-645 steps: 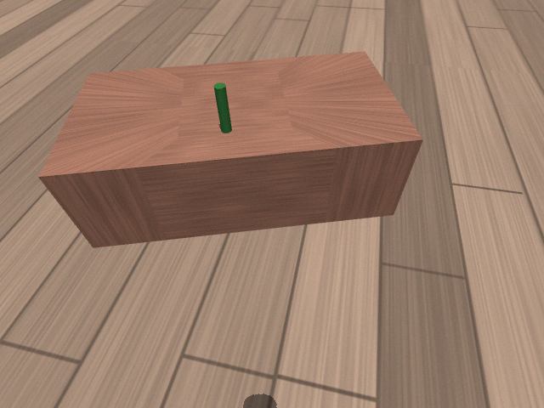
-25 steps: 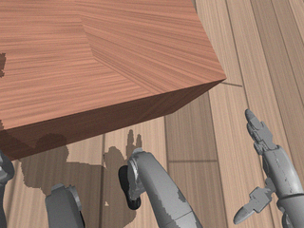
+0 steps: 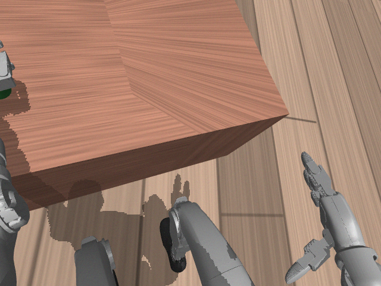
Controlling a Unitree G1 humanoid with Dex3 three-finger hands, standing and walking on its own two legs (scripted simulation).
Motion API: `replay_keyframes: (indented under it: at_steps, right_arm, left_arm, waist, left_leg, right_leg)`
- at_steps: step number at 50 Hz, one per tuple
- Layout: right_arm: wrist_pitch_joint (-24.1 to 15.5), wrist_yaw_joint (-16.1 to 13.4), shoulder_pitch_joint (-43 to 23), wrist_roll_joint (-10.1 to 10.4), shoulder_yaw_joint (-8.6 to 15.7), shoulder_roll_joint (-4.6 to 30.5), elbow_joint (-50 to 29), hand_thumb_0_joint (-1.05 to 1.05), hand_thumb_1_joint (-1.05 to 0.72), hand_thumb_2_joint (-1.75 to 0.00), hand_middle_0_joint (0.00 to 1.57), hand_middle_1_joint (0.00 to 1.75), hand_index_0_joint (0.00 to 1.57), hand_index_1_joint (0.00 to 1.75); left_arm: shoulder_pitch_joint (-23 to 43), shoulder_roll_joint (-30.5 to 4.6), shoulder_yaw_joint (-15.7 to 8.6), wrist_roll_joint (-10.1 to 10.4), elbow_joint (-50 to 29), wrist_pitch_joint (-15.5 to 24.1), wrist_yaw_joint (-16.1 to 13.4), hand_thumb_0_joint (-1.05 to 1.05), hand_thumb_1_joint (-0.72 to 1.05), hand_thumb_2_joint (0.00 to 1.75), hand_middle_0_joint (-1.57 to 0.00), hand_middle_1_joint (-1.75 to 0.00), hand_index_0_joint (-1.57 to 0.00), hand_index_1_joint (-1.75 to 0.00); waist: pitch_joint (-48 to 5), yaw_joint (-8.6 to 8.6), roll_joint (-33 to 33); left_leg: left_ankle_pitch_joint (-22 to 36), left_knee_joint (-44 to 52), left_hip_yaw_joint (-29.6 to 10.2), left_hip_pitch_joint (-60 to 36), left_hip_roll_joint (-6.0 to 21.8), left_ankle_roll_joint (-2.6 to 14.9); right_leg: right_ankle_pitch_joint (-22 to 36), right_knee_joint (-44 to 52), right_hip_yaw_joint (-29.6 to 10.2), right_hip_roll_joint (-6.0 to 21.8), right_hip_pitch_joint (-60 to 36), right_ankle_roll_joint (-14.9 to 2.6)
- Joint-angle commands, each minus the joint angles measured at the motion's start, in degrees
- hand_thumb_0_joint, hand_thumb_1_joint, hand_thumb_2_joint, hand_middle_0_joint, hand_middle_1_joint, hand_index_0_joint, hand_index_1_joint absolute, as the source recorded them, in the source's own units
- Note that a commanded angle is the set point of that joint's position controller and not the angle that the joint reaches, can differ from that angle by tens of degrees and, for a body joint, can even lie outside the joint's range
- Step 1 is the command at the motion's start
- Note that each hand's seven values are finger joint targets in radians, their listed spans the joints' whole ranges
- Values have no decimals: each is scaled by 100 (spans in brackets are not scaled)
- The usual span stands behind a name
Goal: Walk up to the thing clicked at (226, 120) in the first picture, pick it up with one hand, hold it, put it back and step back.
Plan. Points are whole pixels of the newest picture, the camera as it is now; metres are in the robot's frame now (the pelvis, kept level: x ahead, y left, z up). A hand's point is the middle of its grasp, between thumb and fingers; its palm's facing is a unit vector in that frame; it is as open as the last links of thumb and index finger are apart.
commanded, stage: settle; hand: left
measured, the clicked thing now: out of the picture +0.58 +0.21 +0.02
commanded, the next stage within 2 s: lift in 0.52 s
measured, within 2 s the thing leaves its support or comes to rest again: neither
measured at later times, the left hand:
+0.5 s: hand out of the picture +0.58 +0.19 +0.02, palm faces +0.20 -0.98 -0.03, open 5.1 cm
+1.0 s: hand out of the picture +0.56 +0.19 +0.05, palm faces +0.18 -0.98 -0.03, open 5.2 cm
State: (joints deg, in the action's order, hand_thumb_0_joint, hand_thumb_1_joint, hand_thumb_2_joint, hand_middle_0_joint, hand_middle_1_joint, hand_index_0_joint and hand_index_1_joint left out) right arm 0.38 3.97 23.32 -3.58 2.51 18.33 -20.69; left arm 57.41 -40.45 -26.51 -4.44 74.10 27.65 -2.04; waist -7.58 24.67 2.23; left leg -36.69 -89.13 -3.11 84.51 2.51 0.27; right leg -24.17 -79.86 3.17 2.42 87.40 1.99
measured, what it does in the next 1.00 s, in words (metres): stands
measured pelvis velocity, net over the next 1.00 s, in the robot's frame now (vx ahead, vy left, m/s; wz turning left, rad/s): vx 0.02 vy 0.00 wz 0.02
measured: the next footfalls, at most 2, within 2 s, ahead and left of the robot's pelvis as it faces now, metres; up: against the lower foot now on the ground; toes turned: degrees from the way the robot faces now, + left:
none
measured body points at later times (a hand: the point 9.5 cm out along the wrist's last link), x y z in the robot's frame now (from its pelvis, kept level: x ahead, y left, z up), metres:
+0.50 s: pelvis +0.01 +0.00 +0.02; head +0.21 +0.06 +0.42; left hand +0.56 +0.24 +0.02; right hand +0.18 -0.27 +0.08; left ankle +0.03 +0.11 -0.56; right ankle +0.11 -0.15 -0.56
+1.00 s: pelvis +0.02 +0.00 +0.04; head +0.19 +0.05 +0.46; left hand +0.54 +0.24 +0.06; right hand +0.18 -0.27 +0.09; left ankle +0.03 +0.11 -0.56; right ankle +0.11 -0.15 -0.56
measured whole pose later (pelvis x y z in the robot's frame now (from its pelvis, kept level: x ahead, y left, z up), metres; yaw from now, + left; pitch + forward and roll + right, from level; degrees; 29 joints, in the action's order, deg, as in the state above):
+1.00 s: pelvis +0.02 +0.00 +0.04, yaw +1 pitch +28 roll -3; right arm 0.9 2.5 22.3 -3.7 2.4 16.4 -10.7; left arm 50.9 -32.5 -25.7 -1.1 67.9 26.2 0.3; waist -7.8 18.9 1.5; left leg -34.5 -78.6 -2.1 72.4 2.5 -0.3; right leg -23.1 -71.0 2.6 2.2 76.0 1.5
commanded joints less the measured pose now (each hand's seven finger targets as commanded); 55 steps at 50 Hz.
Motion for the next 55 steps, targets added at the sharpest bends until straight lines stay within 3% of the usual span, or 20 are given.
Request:
replay_keyframes:
  at_steps: [1, 2, 6, 9, 10, 17, 19, 20, 21, 24, 30, 32, 36, 40, 42, 46, 48, 51, 54, 55]
  right_arm:
    - [-271, -146, 279, -9, 782, 1014, -995, 0, 56, -5, 5, 5, 5, 5]
    - [-263, -143, 363, -20, 745, 967, -845, 0, 56, -5, 5, 5, 5, 5]
    - [-274, -149, 377, -20, 802, 965, -836, 0, 56, -5, 5, 5, 5, 5]
    - [-285, -156, 460, -46, 798, 959, -613, 0, 56, -5, 5, 5, 5, 5]
    - [-291, -143, 355, -41, 706, 909, -633, 0, 56, -5, 5, 5, 5, 5]
    - [-242, -158, 182, -78, 671, 953, -633, 0, 56, -5, 5, 5, 5, 5]
    - [-203, -178, 268, -80, 727, 939, -338, 0, 56, -5, 5, 5, 5, 5]
    - [-212, -185, 139, -77, 777, 995, -480, 0, 56, -5, 5, 5, 5, 5]
    - [-230, -182, 116, -80, 727, 948, -520, 0, 56, -5, 5, 5, 5, 5]
    - [-227, -191, 224, -58, 636, 860, -359, 0, 56, -5, 5, 5, 5, 5]
    - [-251, -199, 198, -67, 587, 816, -250, 0, 56, -5, 5, 5, 5, 5]
    - [-256, -199, 110, -62, 626, 836, -280, 0, 54, -5, 5, 5, 5, 5]
    - [-243, -226, 78, -43, 782, 967, -357, 0, 53, -6, 5, 5, 5, 5]
    - [-231, -235, 377, -27, 746, 847, -191, 0, 52, -6, 5, 5, 5, 5]
    - [-245, -250, 138, -2, 750, 853, -223, 0, 52, -6, 5, 5, 5, 5]
    - [-233, -234, 189, -45, 680, 809, 67, 0, 53, -6, 5, 5, 5, 5]
    - [-235, -241, 205, -11, 667, 703, 0, 0, 53, -6, 5, 5, 5, 5]
    - [-236, -271, 170, 1, 718, 767, 241, 0, 53, -6, 5, 5, 5, 5]
    - [-218, -277, 247, -5, 636, 639, 572, 0, 54, -5, 5, 5, 5, 5]
    - [-232, -283, 187, 11, 658, 609, 471, 0, 54, -5, 5, 5, 5, 5]
  left_arm:
    - [2383, -1078, -51, 56, -1121, 518, -16, 0, 55, 141, -149, -153, -149, -155]
    - [2704, -1269, -130, 84, -1432, 590, -10, 0, 56, 141, -149, -154, -149, -155]
    - [2380, -993, 19, 51, -950, 537, 79, 0, 58, 143, -150, -155, -150, -156]
    - [2883, -1318, -181, 151, -1751, 642, 53, 0, 57, 142, -150, -154, -150, -155]
    - [2790, -1063, -80, 185, -1437, 612, 93, 0, 57, 143, -149, -154, -149, -156]
    - [2767, -1078, -32, 128, -1382, 596, 36, 0, 58, 146, -152, -157, -152, -159]
    - [2853, -1406, -144, 58, -1586, 604, 20, 0, 57, 146, -151, -156, -151, -158]
    - [2519, -1058, -30, 79, -956, 526, 47, 0, 56, 146, -151, -156, -150, -158]
    - [2634, -952, 7, 121, -1237, 558, 58, 0, 60, 146, -151, -157, -151, -158]
    - [2791, -1200, -131, 162, -1460, 587, 63, 0, 58, 147, -152, -158, -152, -160]
    - [2543, -946, -21, 203, -1127, 525, 127, 0, 56, 147, -151, -158, -151, -159]
    - [2726, -1242, -151, 172, -1432, 559, 124, 0, 64, 140, -151, -155, -152, -155]
    - [2259, -893, -106, 253, -1108, 485, 149, 0, 58, 137, -147, -153, -149, -153]
    - [2568, -1162, -182, 276, -1981, 521, 194, 0, 60, 138, -151, -156, -153, -155]
    - [2170, -620, 37, 362, -1569, 408, 276, 0, 57, 138, -150, -156, -152, -156]
    - [2237, -822, -61, 398, -2272, 427, 177, 0, 64, 138, -149, -154, -150, -154]
    - [2234, -597, 11, 461, -2516, 427, 200, 0, 62, 139, -151, -156, -152, -155]
    - [1426, -237, 90, 549, -2010, 312, 235, 0, 61, 140, -151, -156, -152, -156]
    - [1453, -186, 154, 563, -2692, 327, 237, 0, 59, 139, -150, -156, -152, -155]
    - [1327, 92, 291, 598, -2668, 280, 264, 0, 58, 139, -152, -157, -153, -156]
  waist:
    - [-3383, -80, -2035]
    - [-3485, -125, -2236]
    - [-3468, -74, -2175]
    - [-3820, -154, -2479]
    - [-3779, -160, -2414]
    - [-3812, -195, -2430]
    - [-3688, -306, -2514]
    - [-3576, -220, -2268]
    - [-3597, -170, -2286]
    - [-3687, -267, -2249]
    - [-3638, -267, -2095]
    - [-3824, -336, -2190]
    - [-3683, -391, -1911]
    - [-4083, -517, -2164]
    - [-3852, -535, -1987]
    - [-3836, -765, -2310]
    - [-3949, -756, -2132]
    - [-3497, -880, -1704]
    - [-3546, -1055, -1836]
    - [-3508, -1081, -1794]
  left_leg:
    - [1964, 1434, -60, -2313, -147, -112]
    - [1961, 1462, -51, -2388, -158, -134]
    - [2159, 1485, -47, -2586, -152, -130]
    - [2370, 1468, -16, -2851, -154, -143]
    - [2447, 1485, -46, -2891, -152, -157]
    - [2562, 1607, -63, -2959, -132, -181]
    - [2280, 1654, -19, -2898, -157, -169]
    - [2272, 1649, -30, -2831, -152, -155]
    - [2225, 1688, -39, -2796, -135, -159]
    - [2188, 1702, 4, -2750, -169, -128]
    - [2506, 1663, 41, -2726, -182, -100]
    - [2482, 1692, 57, -2792, -193, -102]
    - [2243, 1855, 41, -2707, -190, -111]
    - [2543, 1880, 100, -3082, -212, -117]
    - [2544, 1952, 96, -3068, -207, -122]
    - [2956, 2148, -20, -3694, -142, -226]
    - [2908, 2197, 30, -3730, -166, -191]
    - [2649, 2321, 91, -3469, -201, -135]
    - [2550, 2499, 126, -3637, -223, -147]
    - [2564, 2580, 112, -3784, -211, -166]
  right_leg:
    - [1129, 723, 7, -316, -2410, -341]
    - [1110, 714, -8, -303, -2445, -347]
    - [1264, 755, -11, -307, -2465, -346]
    - [1388, 767, -47, -293, -2608, -353]
    - [1408, 761, -35, -295, -2560, -365]
    - [1474, 861, -25, -295, -2727, -370]
    - [1273, 884, -61, -281, -2711, -366]
    - [1307, 938, -57, -292, -2697, -362]
    - [1287, 949, -43, -302, -2739, -355]
    - [1335, 995, -89, -276, -2955, -341]
    - [1717, 1015, -127, -264, -3133, -331]
    - [1699, 1033, -147, -252, -3256, -334]
    - [1518, 1141, -121, -262, -3355, -335]
    - [1787, 1173, -155, -242, -3652, -332]
    - [1787, 1234, -142, -256, -3608, -345]
    - [1675, 1311, -27, -292, -3321, -390]
    - [1785, 1394, -56, -277, -3689, -369]
    - [1737, 1568, -86, -263, -3890, -326]
    - [1645, 1688, -100, -241, -4026, -337]
    - [1584, 1737, -69, -259, -4018, -350]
